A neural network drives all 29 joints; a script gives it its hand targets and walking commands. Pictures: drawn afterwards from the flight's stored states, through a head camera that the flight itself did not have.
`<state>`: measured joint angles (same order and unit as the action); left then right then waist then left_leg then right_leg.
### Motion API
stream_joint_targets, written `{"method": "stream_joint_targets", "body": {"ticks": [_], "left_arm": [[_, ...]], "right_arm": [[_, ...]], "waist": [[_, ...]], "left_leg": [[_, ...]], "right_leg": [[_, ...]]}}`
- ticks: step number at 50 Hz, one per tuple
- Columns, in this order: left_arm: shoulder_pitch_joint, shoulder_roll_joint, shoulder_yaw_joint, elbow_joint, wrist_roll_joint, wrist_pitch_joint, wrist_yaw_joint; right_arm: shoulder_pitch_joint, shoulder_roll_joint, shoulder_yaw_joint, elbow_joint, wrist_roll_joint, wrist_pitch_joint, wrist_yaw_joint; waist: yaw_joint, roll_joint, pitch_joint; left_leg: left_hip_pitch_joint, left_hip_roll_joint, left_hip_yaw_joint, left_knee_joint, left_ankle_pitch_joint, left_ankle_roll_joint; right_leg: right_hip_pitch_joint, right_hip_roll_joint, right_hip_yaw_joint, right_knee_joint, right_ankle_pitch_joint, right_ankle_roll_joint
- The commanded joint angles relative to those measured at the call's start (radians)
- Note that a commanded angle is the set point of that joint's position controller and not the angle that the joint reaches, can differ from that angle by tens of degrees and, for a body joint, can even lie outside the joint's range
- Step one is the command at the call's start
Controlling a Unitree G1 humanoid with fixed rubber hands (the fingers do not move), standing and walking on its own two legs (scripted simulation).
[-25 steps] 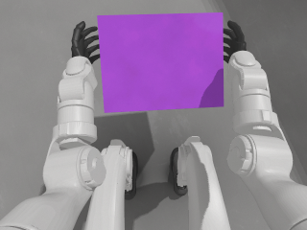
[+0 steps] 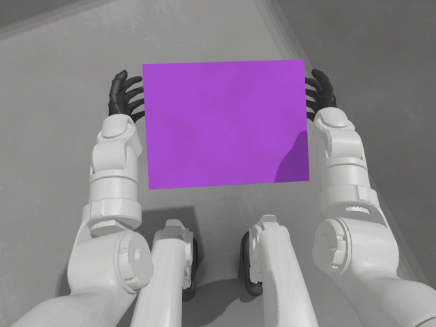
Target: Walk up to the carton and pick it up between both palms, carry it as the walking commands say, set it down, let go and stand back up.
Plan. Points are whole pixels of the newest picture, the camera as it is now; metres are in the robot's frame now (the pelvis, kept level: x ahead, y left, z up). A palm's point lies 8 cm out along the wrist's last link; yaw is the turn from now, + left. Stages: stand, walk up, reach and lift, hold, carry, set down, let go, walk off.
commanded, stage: reach and lift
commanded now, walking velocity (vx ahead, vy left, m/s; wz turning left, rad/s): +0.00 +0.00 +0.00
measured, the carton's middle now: (223, 130) +0.47 -0.02 -0.14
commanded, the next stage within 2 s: none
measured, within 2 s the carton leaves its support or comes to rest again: neither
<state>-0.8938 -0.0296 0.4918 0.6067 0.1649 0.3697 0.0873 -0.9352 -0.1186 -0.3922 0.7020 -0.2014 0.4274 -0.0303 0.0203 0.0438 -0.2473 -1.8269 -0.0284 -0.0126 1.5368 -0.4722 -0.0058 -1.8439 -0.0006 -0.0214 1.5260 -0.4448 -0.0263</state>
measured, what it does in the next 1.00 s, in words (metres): rises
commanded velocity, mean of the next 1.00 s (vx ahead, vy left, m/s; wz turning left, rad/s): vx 0.00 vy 0.00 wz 0.00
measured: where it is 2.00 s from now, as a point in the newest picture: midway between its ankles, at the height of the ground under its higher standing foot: (220, 276)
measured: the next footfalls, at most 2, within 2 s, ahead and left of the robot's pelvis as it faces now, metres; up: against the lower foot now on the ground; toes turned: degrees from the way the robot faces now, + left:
none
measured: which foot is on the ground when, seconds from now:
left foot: down 0.00-1.00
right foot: down 0.00-1.00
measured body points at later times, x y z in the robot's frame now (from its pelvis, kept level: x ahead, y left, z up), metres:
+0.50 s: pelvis +0.02 +0.01 +0.07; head +0.21 -0.02 +0.47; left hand +0.46 +0.17 +0.02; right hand +0.46 -0.20 +0.01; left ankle +0.09 +0.12 -0.52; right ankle +0.10 -0.11 -0.52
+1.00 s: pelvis +0.04 +0.00 +0.14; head +0.20 -0.02 +0.56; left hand +0.43 +0.17 +0.09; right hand +0.44 -0.19 +0.08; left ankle +0.09 +0.12 -0.52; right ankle +0.10 -0.11 -0.52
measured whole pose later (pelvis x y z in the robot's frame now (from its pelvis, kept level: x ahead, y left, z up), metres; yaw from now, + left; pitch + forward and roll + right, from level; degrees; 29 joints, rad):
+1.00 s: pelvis +0.04 +0.00 +0.14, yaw -1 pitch +30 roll +0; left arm -0.57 -0.13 0.49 0.46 0.26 0.38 -0.02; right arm -0.61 0.01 -0.43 0.54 -0.27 0.41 0.06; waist 0.02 0.02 -0.19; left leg -1.17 -0.02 -0.02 0.98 -0.35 0.00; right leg -1.19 0.01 -0.01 0.98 -0.32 -0.02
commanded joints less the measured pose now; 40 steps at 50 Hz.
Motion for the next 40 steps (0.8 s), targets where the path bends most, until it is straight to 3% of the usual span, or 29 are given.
{"method": "stream_joint_targets", "body": {"ticks": [1,24,40], "left_arm": [[-0.595,-0.935,-0.548,0.038,-0.164,0.019,-0.370],[-0.421,-0.990,-0.560,0.023,-0.116,0.013,-0.385],[-0.274,-0.998,-0.587,-0.037,-0.080,0.015,-0.410]], "right_arm": [[-0.633,0.959,0.462,-0.075,0.195,-0.056,0.359],[-0.457,1.009,0.455,-0.072,0.146,-0.065,0.395],[-0.310,1.047,0.486,-0.124,0.125,-0.067,0.405]], "waist": [[-0.030,-0.079,-0.957],[-0.024,-0.068,-0.807],[-0.016,-0.071,-0.707]], "left_leg": [[0.443,-0.116,0.046,-0.169,0.223,0.011],[0.715,-0.111,0.016,-0.388,0.259,0.010],[0.884,-0.099,-0.005,-0.556,0.342,0.019]], "right_leg": [[0.704,0.121,-0.003,-0.164,0.257,0.012],[0.851,0.128,0.011,-0.372,0.268,0.006],[1.058,0.118,0.043,-0.545,0.365,0.006]]}}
